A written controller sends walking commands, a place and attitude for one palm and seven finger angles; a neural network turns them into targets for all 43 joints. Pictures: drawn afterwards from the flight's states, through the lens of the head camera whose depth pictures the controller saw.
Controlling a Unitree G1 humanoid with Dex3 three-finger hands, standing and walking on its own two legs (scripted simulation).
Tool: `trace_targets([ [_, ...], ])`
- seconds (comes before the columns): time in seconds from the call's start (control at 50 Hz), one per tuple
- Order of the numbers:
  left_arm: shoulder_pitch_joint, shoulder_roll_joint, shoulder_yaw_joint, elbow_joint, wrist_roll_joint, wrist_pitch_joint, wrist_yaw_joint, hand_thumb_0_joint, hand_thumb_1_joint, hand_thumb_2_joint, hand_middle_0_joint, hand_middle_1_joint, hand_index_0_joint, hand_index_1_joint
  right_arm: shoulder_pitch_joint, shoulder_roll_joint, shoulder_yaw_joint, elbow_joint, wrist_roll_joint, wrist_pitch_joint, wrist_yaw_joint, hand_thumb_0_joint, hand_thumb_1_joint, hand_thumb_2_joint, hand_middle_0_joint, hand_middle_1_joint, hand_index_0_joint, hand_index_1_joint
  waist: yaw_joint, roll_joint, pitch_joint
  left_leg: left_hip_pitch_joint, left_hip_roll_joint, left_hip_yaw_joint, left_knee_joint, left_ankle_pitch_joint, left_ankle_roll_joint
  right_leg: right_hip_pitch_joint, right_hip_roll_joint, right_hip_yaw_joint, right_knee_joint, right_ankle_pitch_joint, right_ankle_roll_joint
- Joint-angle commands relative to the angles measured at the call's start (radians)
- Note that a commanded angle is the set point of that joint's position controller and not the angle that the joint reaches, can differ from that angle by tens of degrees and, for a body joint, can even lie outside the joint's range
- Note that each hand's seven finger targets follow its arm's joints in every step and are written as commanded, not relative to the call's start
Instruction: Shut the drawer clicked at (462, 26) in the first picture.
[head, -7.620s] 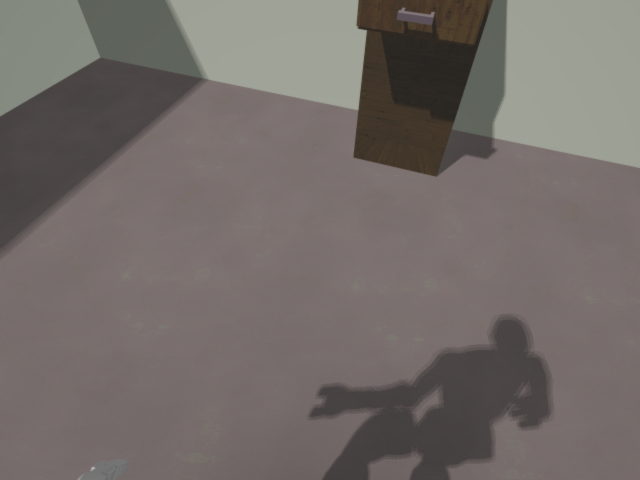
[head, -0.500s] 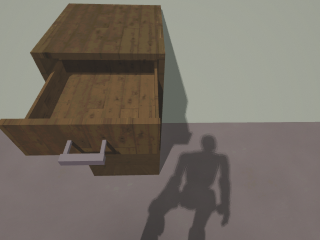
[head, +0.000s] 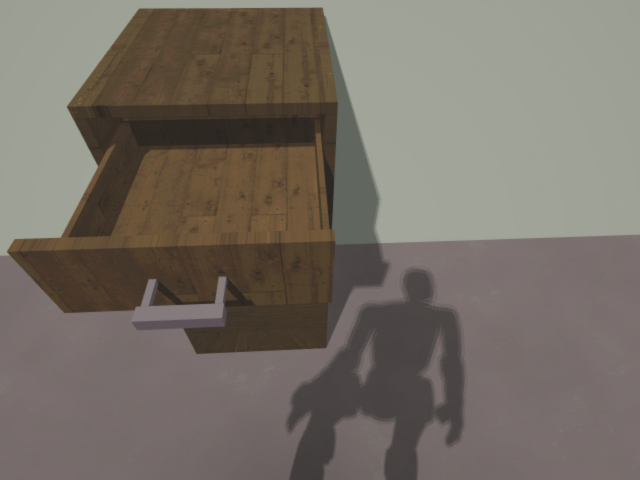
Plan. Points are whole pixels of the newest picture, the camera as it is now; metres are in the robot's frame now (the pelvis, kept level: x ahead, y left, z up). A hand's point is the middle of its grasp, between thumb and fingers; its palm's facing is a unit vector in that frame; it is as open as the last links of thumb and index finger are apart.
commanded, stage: look again from close up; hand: left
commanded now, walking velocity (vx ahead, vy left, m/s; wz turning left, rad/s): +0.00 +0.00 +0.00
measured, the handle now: (184, 301) +0.32 +0.20 +0.05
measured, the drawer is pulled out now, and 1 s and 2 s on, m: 0.28 0.28 0.28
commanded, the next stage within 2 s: raise the hand and make a fist in 0.12 s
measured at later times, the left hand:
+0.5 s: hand (193, 426) +0.18 +0.16 +0.00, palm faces +0.16 -0.99 -0.01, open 6.9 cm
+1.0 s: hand (175, 440) +0.16 +0.16 +0.04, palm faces +0.13 -0.99 -0.06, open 4.1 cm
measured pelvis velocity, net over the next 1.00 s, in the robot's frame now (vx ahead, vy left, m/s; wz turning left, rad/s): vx -0.02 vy -0.04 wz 0.04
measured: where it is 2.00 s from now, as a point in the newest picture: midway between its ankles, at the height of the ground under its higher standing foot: outside the picture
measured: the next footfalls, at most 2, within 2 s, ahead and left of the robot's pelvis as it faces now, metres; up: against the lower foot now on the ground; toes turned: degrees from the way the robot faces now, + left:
none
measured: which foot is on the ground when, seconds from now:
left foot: down 0.00-1.00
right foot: down 0.00-1.00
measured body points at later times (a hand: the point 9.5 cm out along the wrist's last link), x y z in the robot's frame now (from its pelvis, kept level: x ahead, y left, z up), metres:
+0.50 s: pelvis -0.02 -0.02 -0.03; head +0.00 -0.02 +0.42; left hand +0.17 +0.21 +0.01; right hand +0.17 -0.27 -0.10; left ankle +0.03 +0.11 -0.73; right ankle -0.04 -0.14 -0.73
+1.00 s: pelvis -0.02 -0.04 -0.04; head -0.01 -0.06 +0.41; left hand +0.15 +0.22 +0.04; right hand +0.13 -0.27 -0.14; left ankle +0.03 +0.11 -0.73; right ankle -0.05 -0.14 -0.73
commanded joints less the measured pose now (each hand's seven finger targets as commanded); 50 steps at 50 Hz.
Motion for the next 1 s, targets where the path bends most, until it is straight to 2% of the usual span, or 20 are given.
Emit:
trace_targets([
  [0.0,0.067,0.108,0.021,-0.029,0.0,-0.013,-0.001,0.0,0.9,0.9,-0.2,-0.3,-0.2,-0.3,0.03,-0.118,-0.015,-0.035,0.007,-0.021,-0.004,0.0,-0.9,-0.9,0.2,0.3,0.2,0.3,0.015,-0.001,0.018,0.05,0.084,-0.103,-0.147,0.081,0.022,-0.082,-0.031,0.039,-0.11,0.094,-0.055],
  [0.18,0.078,0.102,0.02,0.006,0.0,-0.016,0.001,0.0,0.9,0.9,-0.2,-0.3,-0.2,-0.3,0.02,-0.112,-0.014,0.006,0.011,-0.026,-0.012,0.0,-0.9,-0.9,0.2,0.3,0.2,0.3,0.016,0.006,0.003,0.114,0.09,-0.08,-0.124,0.231,0.02,-0.069,-0.039,0.045,-0.117,0.21,-0.047],
  [0.2,0.124,0.1,0.018,0.023,0.011,-0.028,0.034,0.0,0.9,0.9,-0.2,-0.3,-0.2,-0.3,-0.04,-0.145,-0.023,-0.063,0.018,-0.024,-0.007,0.0,-0.9,-0.9,0.2,0.3,0.2,0.3,0.027,-0.009,0.055,0.042,0.116,-0.084,0.062,0.324,-0.002,-0.116,-0.08,0.112,-0.169,0.416,-0.043],
  [0.22,-0.619,0.381,0.217,-1.556,-0.16,-0.239,0.053,0.0,0.9,0.9,-0.22,-0.322,-0.22,-0.322,0.008,-0.273,-0.065,-0.377,0.057,-0.174,-0.046,0.0,-0.9,-0.9,0.2,0.3,0.2,0.3,-0.087,0.162,-0.496,0.328,-0.003,-0.087,-0.051,0.423,0.007,-0.04,0.024,-0.029,-0.03,0.497,-0.073],
  [0.24,-0.092,0.269,0.172,-1.319,-0.085,-0.195,0.097,0.0,0.9,0.9,-0.24,-0.343,-0.24,-0.343,-0.076,-0.172,-0.033,-0.337,0.049,-0.273,-0.08,0.0,-0.9,-0.9,0.2,0.3,0.2,0.3,0.032,0.282,-0.481,0.442,0.064,-0.114,-0.095,0.542,0.012,-0.108,0.048,-0.042,0.06,0.283,-0.076],
  [0.26,0.205,0.031,0.031,-1.148,-0.116,-0.059,0.131,0.0,0.9,0.9,-0.26,-0.365,-0.26,-0.365,-0.089,-0.138,-0.047,-0.323,0.07,-0.298,-0.074,0.0,-0.9,-0.9,0.2,0.3,0.2,0.3,-0.004,0.246,-0.321,0.287,0.054,-0.117,-0.115,0.481,-0.022,-0.184,0.049,-0.079,0.083,0.102,-0.055],
  [0.28,0.177,-0.057,-0.011,-1.13,-0.13,-0.045,0.11,0.0,0.9,0.9,-0.28,-0.387,-0.28,-0.387,-0.042,-0.142,-0.05,-0.302,0.075,-0.296,-0.065,0.0,-0.9,-0.9,0.2,0.3,0.2,0.3,-0.027,0.116,-0.17,0.186,0.05,-0.111,-0.091,0.381,-0.01,-0.225,0.047,-0.081,0.049,0.102,-0.046],
  [0.3,0.103,0.009,0.051,-1.173,-0.139,-0.09,0.098,0.0,0.9,0.9,-0.3,-0.408,-0.3,-0.408,-0.066,-0.172,-0.072,-0.355,0.063,-0.303,-0.06,0.0,-0.9,-0.9,0.2,0.3,0.2,0.3,-0.045,0.051,-0.075,0.082,0.025,-0.119,-0.047,0.235,-0.006,-0.269,0.051,-0.092,0.01,0.107,-0.044],
  [0.32,0.171,0.045,0.115,-1.141,-0.139,-0.146,0.077,0.0,0.9,0.9,-0.32,-0.43,-0.32,-0.43,-0.075,-0.185,-0.084,-0.379,0.045,-0.303,-0.056,0.0,-0.9,-0.9,0.2,0.3,0.2,0.3,-0.035,-0.02,-0.086,0.019,0.009,-0.109,-0.002,0.17,-0.005,-0.291,0.056,-0.104,-0.002,0.128,-0.045],
  [0.36,0.44,-0.021,0.132,-1.021,-0.156,-0.27,-0.005,0.0,0.9,0.9,-0.36,-0.473,-0.36,-0.473,-0.117,-0.173,-0.096,-0.446,0.035,-0.29,-0.033,0.0,-0.9,-0.9,0.2,0.3,0.2,0.3,0.041,-0.095,-0.105,-0.075,0.004,-0.09,0.072,0.207,-0.021,-0.318,0.074,-0.128,0.086,0.148,-0.052],
  [0.4,0.505,-0.094,0.098,-0.968,-0.195,-0.423,-0.127,0.0,0.9,0.9,-0.4,-0.517,-0.4,-0.517,-0.157,-0.164,-0.107,-0.491,0.024,-0.269,0.002,0.0,-0.9,-0.9,0.2,0.3,0.2,0.3,0.061,-0.179,-0.115,-0.21,-0.002,-0.073,0.181,0.167,-0.035,-0.423,0.081,-0.128,0.213,0.165,-0.052],
  [0.44,0.463,-0.05,0.133,-0.988,-0.229,-0.585,-0.253,0.0,0.9,0.9,-0.44,-0.56,-0.44,-0.56,-0.19,-0.169,-0.118,-0.536,0.024,-0.261,0.028,0.0,-0.9,-0.9,0.2,0.3,0.2,0.3,0.065,-0.125,-0.154,-0.322,-0.01,-0.07,0.283,0.09,-0.036,-0.502,0.069,-0.1,0.311,0.143,-0.059],
  [0.46,0.513,0.017,0.21,-0.986,-0.224,-0.597,-0.267,0.0,0.9,0.9,-0.46,-0.582,-0.46,-0.582,-0.193,-0.166,-0.126,-0.57,0.033,-0.251,0.034,0.0,-0.9,-0.9,0.2,0.3,0.2,0.3,0.095,-0.053,-0.173,-0.332,-0.011,-0.056,0.296,0.07,-0.03,-0.49,0.06,-0.077,0.32,0.135,-0.066],
  [0.48,0.439,0.035,0.19,-1.124,-0.234,-0.611,-0.28,0.0,0.9,0.9,-0.48,-0.603,-0.48,-0.603,-0.202,-0.174,-0.119,-0.62,0.031,-0.252,0.033,0.0,-0.9,-0.9,0.2,0.3,0.2,0.3,0.089,-0.01,-0.261,-0.324,-0.016,-0.048,0.318,0.06,-0.02,-0.482,0.058,-0.061,0.343,0.127,-0.065],
  [0.52,0.331,0.09,0.228,-1.296,-0.248,-0.612,-0.267,0.0,0.9,0.9,-0.52,-0.647,-0.52,-0.647,-0.185,-0.162,-0.115,-0.67,0.032,-0.246,0.016,0.0,-0.9,-0.9,0.2,0.3,0.2,0.3,0.075,0.076,-0.362,-0.302,-0.015,-0.046,0.35,0.03,-0.006,-0.495,0.062,-0.031,0.35,0.072,-0.06],
  [0.66,0.06,0.112,0.153,-1.472,-0.267,-0.578,-0.231,0.0,0.9,0.9,-0.66,-0.798,-0.66,-0.798,-0.116,-0.167,-0.071,-0.669,0.045,-0.254,-0.051,0.0,-0.9,-0.9,0.2,0.3,0.2,0.3,-0.059,0.029,-0.242,-0.358,-0.003,-0.1,0.428,-0.149,0.022,-0.619,0.061,0.061,0.231,-0.192,-0.039],
  [0.76,0.135,0.179,0.219,-1.332,-0.293,-0.399,-0.303,0.0,0.9,0.9,-0.76,-0.907,-0.76,-0.907,-0.141,-0.168,-0.051,-0.655,0.064,-0.255,-0.078,0.0,-0.9,-0.9,0.2,0.3,0.2,0.3,-0.012,0.012,-0.201,-0.367,-0.008,-0.108,0.378,-0.152,0.021,-0.518,0.04,0.109,0.131,-0.252,-0.031],
  [0.84,0.209,0.185,0.324,-1.348,-0.343,-0.3,-0.281,0.0,0.9,0.9,-0.84,-0.993,-0.84,-0.993,-0.155,-0.144,-0.047,-0.652,0.065,-0.251,-0.087,0.0,-0.9,-0.9,0.2,0.3,0.2,0.3,0.042,-0.027,-0.258,-0.31,-0.01,-0.113,0.317,-0.056,0.013,-0.386,0.016,0.095,0.12,-0.063,-0.01],
  [0.9,0.27,0.175,0.353,-1.368,-0.352,-0.306,-0.261,0.0,0.9,0.9,-0.9,-1.058,-0.9,-1.058,-0.158,-0.133,-0.051,-0.637,0.064,-0.258,-0.079,0.0,-0.9,-0.9,0.2,0.3,0.2,0.3,0.056,-0.043,-0.255,-0.277,-0.012,-0.11,0.284,0.009,0.008,-0.333,0.013,0.072,0.132,0.105,0.005],
  [0.98,0.329,0.126,0.276,-1.433,-0.343,-0.358,-0.278,0.0,0.9,0.9,-0.98,-1.145,-0.98,-1.145,-0.145,-0.144,-0.06,-0.637,0.066,-0.292,-0.062,0.0,-0.9,-0.9,0.2,0.3,0.2,0.3,0.044,-0.048,-0.241,-0.223,-0.018,-0.105,0.257,0.063,0.014,-0.325,0.023,0.04,0.146,0.238,0.011],
])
